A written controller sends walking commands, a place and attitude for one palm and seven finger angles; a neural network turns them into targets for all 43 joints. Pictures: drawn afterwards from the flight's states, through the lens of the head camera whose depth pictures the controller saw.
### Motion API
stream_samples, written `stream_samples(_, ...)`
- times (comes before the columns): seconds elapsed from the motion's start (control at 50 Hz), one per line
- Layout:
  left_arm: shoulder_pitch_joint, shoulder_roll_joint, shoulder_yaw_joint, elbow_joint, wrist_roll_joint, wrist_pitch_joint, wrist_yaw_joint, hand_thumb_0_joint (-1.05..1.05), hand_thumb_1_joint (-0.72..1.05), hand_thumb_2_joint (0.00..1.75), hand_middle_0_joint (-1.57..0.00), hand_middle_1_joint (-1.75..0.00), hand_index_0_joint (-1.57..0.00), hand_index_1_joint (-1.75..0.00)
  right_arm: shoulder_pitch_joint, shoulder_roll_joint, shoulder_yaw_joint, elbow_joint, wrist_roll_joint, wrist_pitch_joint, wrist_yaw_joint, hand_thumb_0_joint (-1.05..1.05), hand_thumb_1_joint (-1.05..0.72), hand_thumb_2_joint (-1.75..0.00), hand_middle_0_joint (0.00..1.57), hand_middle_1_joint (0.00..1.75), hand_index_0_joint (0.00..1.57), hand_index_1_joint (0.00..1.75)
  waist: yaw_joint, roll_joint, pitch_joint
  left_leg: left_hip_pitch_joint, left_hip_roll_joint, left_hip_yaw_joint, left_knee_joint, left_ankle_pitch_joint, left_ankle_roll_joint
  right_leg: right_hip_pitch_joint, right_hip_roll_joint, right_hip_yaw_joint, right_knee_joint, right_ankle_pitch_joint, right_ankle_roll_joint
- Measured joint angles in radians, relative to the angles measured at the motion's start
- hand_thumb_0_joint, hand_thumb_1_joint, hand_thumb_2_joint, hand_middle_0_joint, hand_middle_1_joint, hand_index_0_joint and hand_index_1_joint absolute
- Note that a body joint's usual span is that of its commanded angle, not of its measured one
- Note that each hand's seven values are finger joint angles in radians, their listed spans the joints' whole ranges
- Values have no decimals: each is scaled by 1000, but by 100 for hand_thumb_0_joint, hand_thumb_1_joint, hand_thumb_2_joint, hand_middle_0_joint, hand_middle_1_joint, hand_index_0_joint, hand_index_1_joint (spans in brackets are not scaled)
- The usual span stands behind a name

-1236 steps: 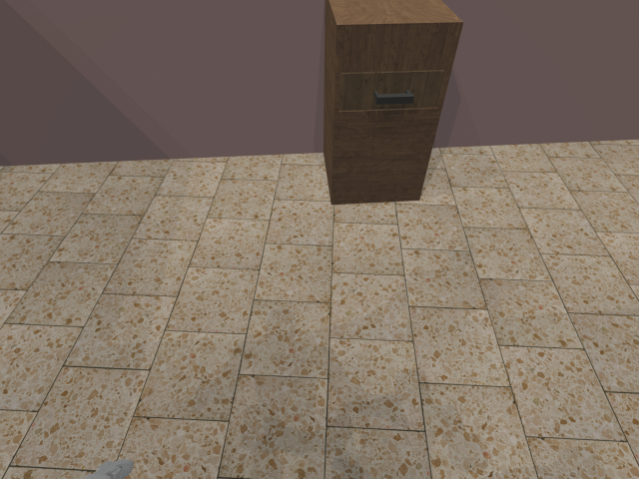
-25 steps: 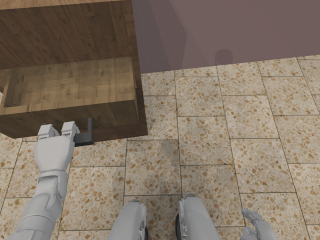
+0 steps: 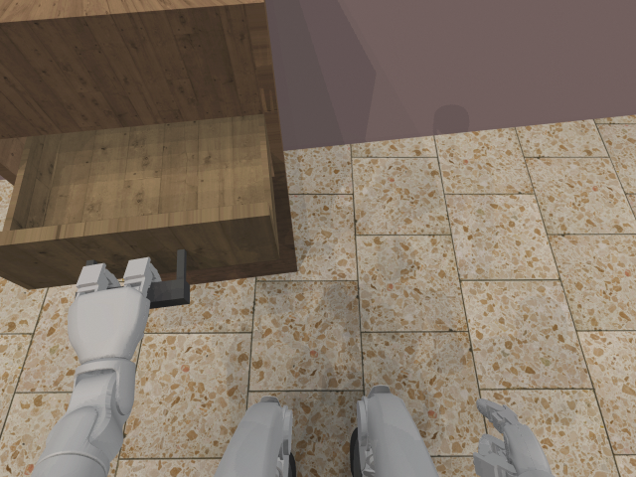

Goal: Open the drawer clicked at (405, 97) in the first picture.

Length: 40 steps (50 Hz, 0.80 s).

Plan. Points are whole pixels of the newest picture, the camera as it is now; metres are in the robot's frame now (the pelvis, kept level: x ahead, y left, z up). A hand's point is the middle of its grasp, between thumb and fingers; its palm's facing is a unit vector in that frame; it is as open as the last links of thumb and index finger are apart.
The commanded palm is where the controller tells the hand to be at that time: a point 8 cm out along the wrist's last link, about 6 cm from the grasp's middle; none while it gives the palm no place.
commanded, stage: pull the drawer open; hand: left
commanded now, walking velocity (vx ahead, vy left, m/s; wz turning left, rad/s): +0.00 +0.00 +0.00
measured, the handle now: (135, 280) +0.36 +0.27 -0.06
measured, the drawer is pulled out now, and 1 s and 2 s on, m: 0.17 0.22 0.26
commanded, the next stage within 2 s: none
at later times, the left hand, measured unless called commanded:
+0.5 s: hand (129, 349) +0.27 +0.26 -0.08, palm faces -0.06 -0.04 -1.00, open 6.1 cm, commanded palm +0.23 +0.26 -0.03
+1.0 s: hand (128, 366) +0.25 +0.26 -0.08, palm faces -0.05 -0.05 -1.00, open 6.1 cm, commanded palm +0.21 +0.26 -0.03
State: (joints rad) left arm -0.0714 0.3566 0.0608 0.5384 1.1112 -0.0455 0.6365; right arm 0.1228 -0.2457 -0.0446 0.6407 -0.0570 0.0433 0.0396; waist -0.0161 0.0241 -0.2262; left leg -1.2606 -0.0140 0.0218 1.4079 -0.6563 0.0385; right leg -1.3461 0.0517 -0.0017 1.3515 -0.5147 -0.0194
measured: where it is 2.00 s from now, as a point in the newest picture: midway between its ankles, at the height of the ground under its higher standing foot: outside the picture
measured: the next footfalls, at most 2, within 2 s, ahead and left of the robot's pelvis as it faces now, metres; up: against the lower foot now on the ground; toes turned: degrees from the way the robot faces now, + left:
none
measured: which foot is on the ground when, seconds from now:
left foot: down 0.00-1.00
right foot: down 0.00-1.00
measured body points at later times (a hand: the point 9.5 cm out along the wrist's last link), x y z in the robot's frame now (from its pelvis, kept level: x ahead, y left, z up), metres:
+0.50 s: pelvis +0.01 +0.00 +0.00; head +0.14 +0.00 +0.43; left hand +0.27 +0.26 -0.02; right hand +0.18 -0.25 -0.13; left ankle +0.00 +0.10 -0.59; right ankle +0.05 -0.11 -0.59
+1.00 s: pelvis +0.00 -0.01 +0.00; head +0.14 -0.01 +0.43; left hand +0.25 +0.26 -0.02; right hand +0.19 -0.24 -0.13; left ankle +0.00 +0.10 -0.59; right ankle +0.05 -0.11 -0.59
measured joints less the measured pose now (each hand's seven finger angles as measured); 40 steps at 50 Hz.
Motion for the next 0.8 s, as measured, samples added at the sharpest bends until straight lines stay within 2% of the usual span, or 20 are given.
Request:
stream_samples(0.6,164,-22,-14,-127,5,3,15,2,66,72,-31,-135,-38,-135,-27,7,7,-25,-10,-6,-4,1,-91,-90,20,30,21,30,13,-7,-7,20,1,-5,0,-14,-7,16,1,-5,7,-18,-8)
stream_samples(0.8,207,-28,-4,-155,9,-23,27,3,66,72,-29,-135,-38,-135,-31,9,10,-26,-14,-10,-8,1,-91,-90,20,30,21,30,19,-14,-11,16,2,-2,8,-19,-8,9,3,-3,18,-21,-10)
